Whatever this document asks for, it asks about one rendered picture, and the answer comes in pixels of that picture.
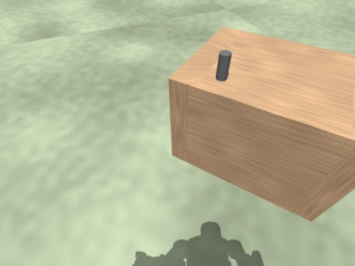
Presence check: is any can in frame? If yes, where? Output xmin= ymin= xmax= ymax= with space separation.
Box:
xmin=216 ymin=50 xmax=232 ymax=81

